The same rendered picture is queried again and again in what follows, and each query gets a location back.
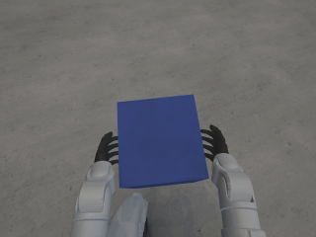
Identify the left robot shin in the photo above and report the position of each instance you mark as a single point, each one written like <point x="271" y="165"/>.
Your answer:
<point x="141" y="226"/>

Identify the right robot forearm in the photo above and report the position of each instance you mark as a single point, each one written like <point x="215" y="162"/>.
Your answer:
<point x="236" y="198"/>

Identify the right robot hand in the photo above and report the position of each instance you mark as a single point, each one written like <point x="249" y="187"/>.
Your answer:
<point x="218" y="142"/>

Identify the robot left thigh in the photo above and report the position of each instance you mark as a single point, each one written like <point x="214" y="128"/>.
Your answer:
<point x="126" y="219"/>

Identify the carton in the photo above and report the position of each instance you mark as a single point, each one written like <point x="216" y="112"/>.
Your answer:
<point x="159" y="143"/>

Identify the left robot forearm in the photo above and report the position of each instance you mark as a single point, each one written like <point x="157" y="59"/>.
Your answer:
<point x="92" y="209"/>

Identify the left robot hand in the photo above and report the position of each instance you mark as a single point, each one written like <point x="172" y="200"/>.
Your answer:
<point x="102" y="153"/>

